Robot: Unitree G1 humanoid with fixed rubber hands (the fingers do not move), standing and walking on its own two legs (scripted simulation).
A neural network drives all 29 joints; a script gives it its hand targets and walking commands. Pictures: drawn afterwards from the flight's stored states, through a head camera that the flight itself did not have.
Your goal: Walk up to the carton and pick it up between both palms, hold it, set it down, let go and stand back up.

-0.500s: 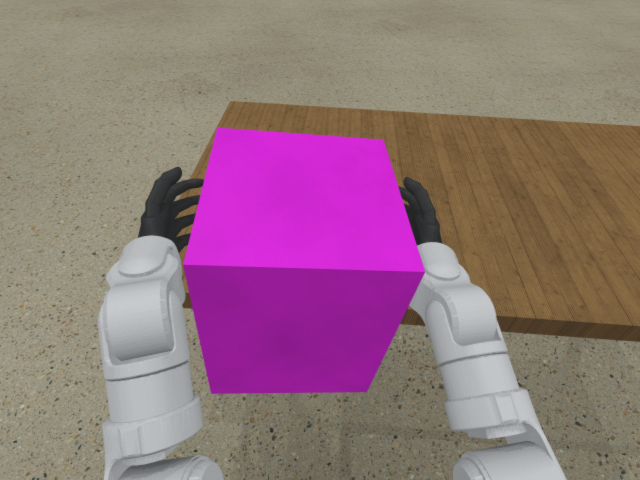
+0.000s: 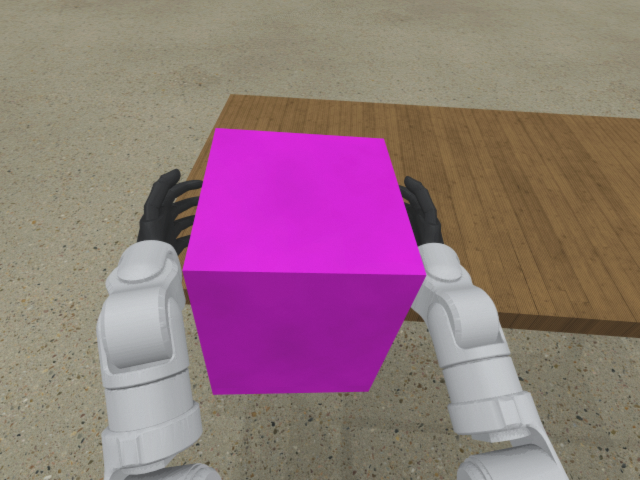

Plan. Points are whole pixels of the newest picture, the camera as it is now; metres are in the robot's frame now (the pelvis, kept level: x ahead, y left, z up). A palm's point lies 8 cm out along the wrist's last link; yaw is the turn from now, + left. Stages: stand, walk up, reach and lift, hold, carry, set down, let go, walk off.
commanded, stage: hold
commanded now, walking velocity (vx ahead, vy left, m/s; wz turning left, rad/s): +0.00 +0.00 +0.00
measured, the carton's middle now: (297, 268) +0.36 +0.00 +0.11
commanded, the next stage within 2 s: none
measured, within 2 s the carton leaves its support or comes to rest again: neither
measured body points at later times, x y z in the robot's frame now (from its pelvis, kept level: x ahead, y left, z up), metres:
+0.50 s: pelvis +0.00 +0.00 +0.00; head +0.00 +0.00 +0.45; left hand +0.36 +0.15 +0.19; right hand +0.37 -0.15 +0.16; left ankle -0.02 +0.10 -0.76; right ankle +0.02 -0.12 -0.76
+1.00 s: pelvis +0.00 +0.00 +0.00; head +0.00 +0.00 +0.45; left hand +0.36 +0.15 +0.19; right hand +0.37 -0.15 +0.17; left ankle -0.02 +0.10 -0.76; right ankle +0.02 -0.12 -0.76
